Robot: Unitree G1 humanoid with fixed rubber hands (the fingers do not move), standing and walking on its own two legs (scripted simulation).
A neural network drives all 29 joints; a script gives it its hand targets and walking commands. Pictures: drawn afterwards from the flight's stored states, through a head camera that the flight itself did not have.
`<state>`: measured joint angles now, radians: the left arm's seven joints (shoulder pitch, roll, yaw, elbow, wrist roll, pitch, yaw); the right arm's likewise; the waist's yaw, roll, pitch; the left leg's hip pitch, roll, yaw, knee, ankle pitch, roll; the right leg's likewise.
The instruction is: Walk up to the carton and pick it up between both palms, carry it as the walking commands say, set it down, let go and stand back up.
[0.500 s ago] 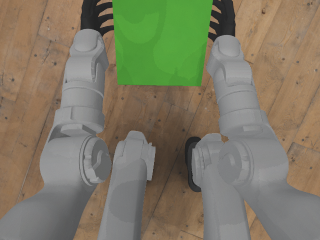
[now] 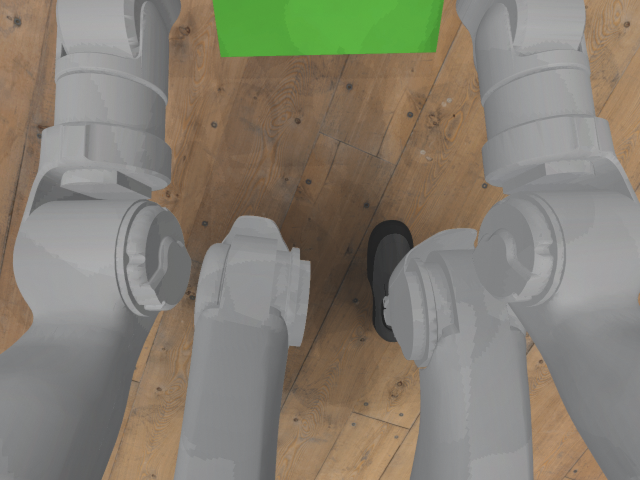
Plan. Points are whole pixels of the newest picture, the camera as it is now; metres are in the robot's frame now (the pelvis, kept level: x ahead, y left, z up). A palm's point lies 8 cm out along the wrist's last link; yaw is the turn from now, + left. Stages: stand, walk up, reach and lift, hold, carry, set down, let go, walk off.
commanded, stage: set down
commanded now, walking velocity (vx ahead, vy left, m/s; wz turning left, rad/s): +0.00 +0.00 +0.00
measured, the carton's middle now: out of the picture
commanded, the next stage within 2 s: none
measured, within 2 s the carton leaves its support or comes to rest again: rests again in 2.00 s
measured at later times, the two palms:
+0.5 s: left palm out of the picture +0.56 +0.18 -0.16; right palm out of the picture +0.57 -0.10 -0.17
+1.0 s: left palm out of the picture +0.56 +0.18 -0.17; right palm out of the picture +0.57 -0.10 -0.17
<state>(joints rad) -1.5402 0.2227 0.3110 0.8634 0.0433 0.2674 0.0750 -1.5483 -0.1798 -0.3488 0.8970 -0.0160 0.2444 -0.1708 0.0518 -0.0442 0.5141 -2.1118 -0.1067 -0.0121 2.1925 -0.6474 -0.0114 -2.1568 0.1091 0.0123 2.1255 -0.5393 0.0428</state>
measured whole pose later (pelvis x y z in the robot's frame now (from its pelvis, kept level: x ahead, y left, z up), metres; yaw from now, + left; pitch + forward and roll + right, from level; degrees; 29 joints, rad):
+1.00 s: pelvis +0.02 +0.00 +0.00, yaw +1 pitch +41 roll +0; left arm -1.44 0.17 0.44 0.90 0.19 0.20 -0.02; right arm -1.42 -0.10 -0.50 0.90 -0.15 0.16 -0.06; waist 0.04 -0.05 0.29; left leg -2.22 -0.11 0.00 2.19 -0.69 -0.01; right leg -2.27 0.11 0.02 2.14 -0.59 0.04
